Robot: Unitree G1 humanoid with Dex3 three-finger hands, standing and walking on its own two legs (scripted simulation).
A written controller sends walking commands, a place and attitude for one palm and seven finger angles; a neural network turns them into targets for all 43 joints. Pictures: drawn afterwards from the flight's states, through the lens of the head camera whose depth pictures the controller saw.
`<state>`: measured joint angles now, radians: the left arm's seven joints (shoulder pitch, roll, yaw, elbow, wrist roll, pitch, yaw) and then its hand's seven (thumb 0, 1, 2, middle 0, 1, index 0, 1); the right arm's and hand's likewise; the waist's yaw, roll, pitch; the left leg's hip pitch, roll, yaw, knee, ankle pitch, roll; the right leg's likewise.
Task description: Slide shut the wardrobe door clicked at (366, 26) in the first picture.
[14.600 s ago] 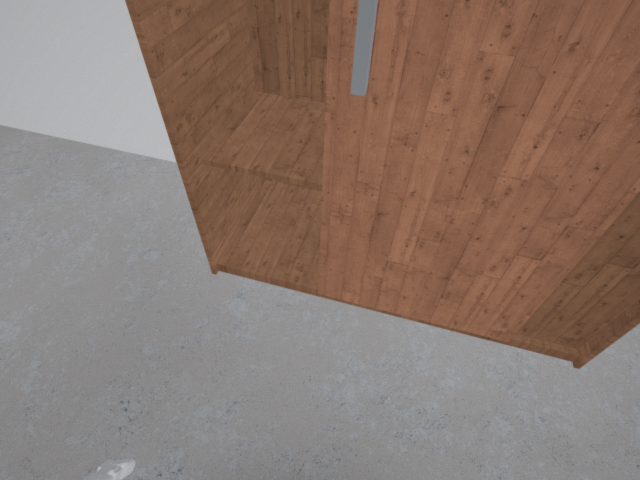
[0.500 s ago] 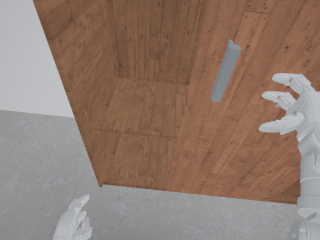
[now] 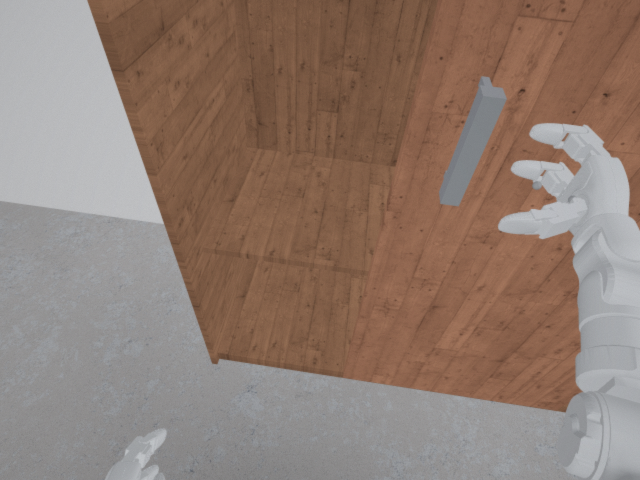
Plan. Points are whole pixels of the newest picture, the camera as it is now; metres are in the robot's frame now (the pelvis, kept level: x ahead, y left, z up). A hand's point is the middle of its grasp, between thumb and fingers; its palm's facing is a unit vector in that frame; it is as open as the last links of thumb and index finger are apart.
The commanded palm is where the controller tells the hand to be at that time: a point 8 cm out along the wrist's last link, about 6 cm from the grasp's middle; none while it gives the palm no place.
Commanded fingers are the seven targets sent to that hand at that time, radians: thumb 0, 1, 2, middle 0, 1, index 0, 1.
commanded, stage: move the hooked fingers beside the handle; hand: right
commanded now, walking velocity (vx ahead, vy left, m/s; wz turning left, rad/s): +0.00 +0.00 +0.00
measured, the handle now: (466, 143) +0.52 -0.14 +0.18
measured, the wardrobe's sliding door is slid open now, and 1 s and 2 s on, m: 0.41 0.41 0.41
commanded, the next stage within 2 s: feel for the door with the fingertips in 0.96 s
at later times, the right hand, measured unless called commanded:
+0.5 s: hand (523, 180) +0.45 -0.20 +0.18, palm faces +0.09 +1.00 -0.03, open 13.9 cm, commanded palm +0.42 -0.25 +0.18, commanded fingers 0.00 0.50 -0.30 0.30 1.20 0.30 1.20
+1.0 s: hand (512, 172) +0.46 -0.19 +0.19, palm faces +0.08 +1.00 -0.03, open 13.9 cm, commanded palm +0.43 -0.24 +0.18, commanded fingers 0.00 0.50 -0.30 0.30 1.20 0.30 1.20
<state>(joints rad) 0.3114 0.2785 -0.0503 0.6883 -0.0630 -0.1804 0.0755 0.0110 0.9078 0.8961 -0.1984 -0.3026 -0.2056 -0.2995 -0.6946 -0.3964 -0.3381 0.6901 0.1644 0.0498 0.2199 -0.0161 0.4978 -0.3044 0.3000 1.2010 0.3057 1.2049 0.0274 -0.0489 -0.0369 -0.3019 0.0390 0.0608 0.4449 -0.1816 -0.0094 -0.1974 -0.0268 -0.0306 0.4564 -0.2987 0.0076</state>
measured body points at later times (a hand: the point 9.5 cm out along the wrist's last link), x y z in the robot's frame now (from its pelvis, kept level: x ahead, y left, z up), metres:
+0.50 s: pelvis +0.00 +0.00 +0.00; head +0.02 +0.02 +0.45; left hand +0.06 +0.26 -0.12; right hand +0.44 -0.26 +0.19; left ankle +0.03 +0.13 -0.74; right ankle -0.04 -0.12 -0.74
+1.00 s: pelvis +0.00 +0.00 +0.00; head +0.02 +0.02 +0.45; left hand +0.08 +0.26 -0.12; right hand +0.45 -0.24 +0.19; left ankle +0.03 +0.13 -0.74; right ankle -0.04 -0.12 -0.74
